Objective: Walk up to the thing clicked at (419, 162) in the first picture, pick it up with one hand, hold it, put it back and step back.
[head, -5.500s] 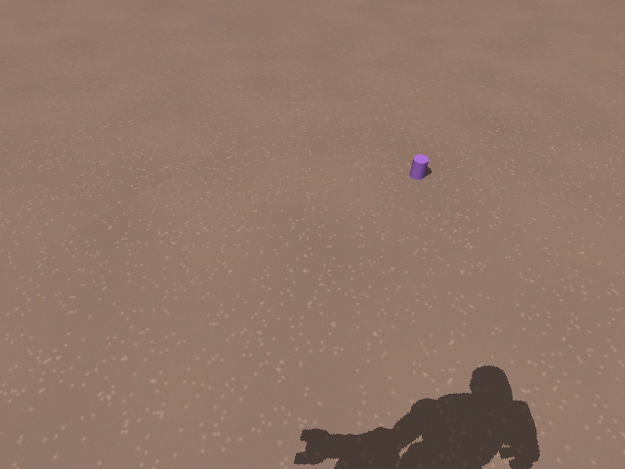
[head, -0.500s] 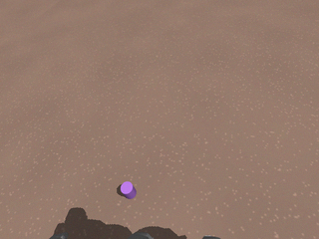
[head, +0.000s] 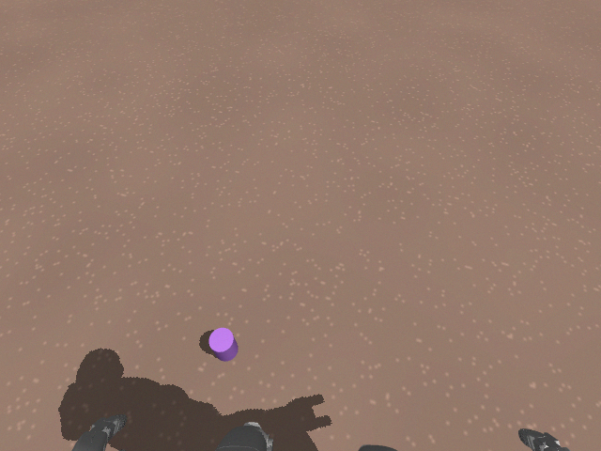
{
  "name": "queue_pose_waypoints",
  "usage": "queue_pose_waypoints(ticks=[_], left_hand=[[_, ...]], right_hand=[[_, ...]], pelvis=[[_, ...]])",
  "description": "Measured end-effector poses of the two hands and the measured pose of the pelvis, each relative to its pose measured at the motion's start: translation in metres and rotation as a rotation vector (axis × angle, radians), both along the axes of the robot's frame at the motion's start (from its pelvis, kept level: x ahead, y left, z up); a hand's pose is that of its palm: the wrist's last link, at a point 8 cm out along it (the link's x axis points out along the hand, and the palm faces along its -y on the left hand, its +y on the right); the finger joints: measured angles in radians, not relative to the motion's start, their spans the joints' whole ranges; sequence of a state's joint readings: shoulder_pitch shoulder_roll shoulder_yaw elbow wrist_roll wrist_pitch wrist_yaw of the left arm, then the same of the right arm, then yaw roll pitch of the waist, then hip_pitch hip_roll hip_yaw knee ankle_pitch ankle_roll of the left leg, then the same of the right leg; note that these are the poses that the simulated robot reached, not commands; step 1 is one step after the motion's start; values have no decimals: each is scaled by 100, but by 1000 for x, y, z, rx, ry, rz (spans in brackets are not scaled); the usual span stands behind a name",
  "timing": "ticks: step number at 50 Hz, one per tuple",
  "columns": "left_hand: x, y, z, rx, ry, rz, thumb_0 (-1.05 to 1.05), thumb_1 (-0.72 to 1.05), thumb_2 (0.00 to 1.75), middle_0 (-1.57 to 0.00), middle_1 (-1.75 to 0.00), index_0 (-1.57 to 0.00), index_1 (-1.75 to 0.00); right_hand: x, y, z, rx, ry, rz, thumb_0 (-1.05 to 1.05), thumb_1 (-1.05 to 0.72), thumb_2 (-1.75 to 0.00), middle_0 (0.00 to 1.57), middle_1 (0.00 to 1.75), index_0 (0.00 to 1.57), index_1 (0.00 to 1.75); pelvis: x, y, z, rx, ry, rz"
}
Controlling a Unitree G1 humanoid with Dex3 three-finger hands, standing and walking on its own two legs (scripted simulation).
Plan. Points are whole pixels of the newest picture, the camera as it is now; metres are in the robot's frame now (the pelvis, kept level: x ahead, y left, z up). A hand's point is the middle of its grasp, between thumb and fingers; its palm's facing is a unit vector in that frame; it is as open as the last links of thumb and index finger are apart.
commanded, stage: walk up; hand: left
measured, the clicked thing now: (224, 344) +0.45 +0.27 -0.69
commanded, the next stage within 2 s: none
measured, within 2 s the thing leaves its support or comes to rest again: neither
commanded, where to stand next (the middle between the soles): +0.07 +0.03 m, yaw +2 degrees
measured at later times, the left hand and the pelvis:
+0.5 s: hand out of the picture +0.04 +0.32 -0.13, palm faces +0.04 -0.90 -0.43, open 7.4 cm; pelvis -0.04 +0.03 +0.01, yaw +2 degrees
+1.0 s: hand out of the picture +0.07 +0.28 -0.12, palm faces +0.05 -0.94 -0.33, open 7.4 cm; pelvis -0.02 +0.02 +0.03, yaw +3 degrees
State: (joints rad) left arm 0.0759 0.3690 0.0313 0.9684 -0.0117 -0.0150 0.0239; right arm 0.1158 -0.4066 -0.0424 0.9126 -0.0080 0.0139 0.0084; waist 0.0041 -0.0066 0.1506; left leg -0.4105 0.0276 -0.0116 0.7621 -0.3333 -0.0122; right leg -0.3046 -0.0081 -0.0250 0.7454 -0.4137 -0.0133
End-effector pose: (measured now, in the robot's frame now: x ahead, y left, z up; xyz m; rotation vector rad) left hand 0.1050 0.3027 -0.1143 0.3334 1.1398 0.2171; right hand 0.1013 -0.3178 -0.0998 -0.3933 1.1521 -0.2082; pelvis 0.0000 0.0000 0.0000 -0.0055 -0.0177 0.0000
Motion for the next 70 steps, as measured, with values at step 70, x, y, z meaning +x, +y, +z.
queue_pose_waypoints(ticks=[70], left_hand=[[-42, 39, 33, -25, 32, 66, 1, 90, 90, -21, -30, -21, -30]], right_hand=[[-11, 65, 19, 78, 28, 23, 1, -90, -90, 20, 30, 21, 30]], pelvis=[[-17, 36, 35, -7, -14, 57]])
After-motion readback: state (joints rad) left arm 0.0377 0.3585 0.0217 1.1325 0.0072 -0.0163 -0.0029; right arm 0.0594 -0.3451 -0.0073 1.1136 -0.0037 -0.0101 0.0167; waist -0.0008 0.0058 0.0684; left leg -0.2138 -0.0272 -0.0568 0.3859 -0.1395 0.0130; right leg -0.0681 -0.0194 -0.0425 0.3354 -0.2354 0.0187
